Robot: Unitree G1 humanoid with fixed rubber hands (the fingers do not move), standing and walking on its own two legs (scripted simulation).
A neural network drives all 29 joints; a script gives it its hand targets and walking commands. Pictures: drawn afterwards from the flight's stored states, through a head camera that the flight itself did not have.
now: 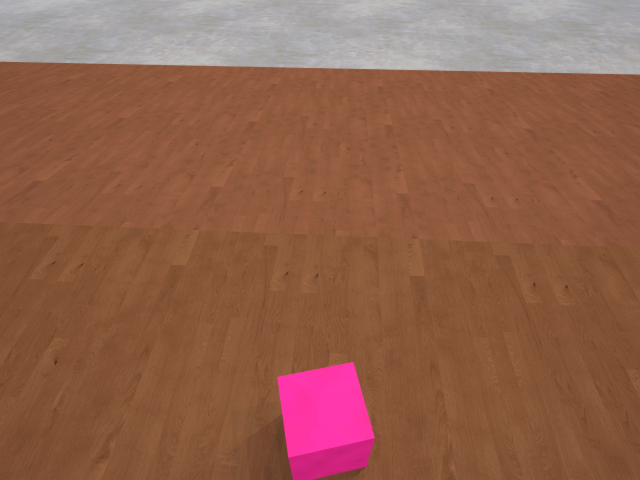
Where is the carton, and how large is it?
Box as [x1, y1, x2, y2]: [277, 362, 374, 479]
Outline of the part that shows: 352,362 277,377 288,458 293,479 312,479 366,466 374,437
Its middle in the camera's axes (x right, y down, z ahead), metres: +0.01 +0.50 +1.08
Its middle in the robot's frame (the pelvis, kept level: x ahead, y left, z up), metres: +0.44 +0.03 -0.65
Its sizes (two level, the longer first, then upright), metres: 0.210 0.200 0.250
